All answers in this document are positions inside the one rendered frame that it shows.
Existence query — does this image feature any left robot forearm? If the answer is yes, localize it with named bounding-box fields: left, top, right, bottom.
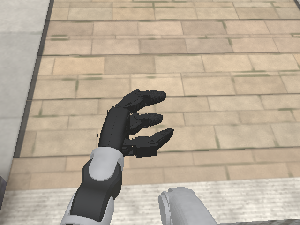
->
left=60, top=146, right=125, bottom=225

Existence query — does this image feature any left robot hand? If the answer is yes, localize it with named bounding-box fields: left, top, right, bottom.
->
left=97, top=89, right=174, bottom=158

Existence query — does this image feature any right robot thigh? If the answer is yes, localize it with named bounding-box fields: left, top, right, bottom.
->
left=158, top=187, right=218, bottom=225

